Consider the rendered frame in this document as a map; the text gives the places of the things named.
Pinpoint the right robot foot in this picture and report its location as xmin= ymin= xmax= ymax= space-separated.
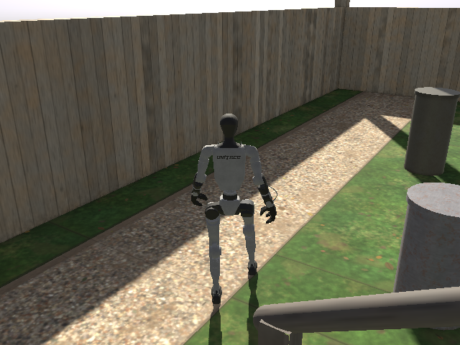
xmin=248 ymin=261 xmax=257 ymax=275

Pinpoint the right robot hand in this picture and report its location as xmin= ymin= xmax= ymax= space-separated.
xmin=260 ymin=205 xmax=277 ymax=224

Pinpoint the left robot upper arm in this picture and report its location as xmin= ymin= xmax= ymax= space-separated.
xmin=195 ymin=144 xmax=215 ymax=183

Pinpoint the left robot thigh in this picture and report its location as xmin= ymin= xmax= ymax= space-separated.
xmin=205 ymin=201 xmax=221 ymax=259

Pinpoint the left robot hand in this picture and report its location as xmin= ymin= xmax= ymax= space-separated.
xmin=191 ymin=193 xmax=208 ymax=206

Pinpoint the right robot upper arm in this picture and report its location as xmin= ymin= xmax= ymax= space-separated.
xmin=244 ymin=145 xmax=264 ymax=185

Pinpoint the robot left forearm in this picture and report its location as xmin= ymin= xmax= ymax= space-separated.
xmin=191 ymin=173 xmax=203 ymax=196

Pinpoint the robot right forearm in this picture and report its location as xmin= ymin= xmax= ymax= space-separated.
xmin=257 ymin=174 xmax=274 ymax=208

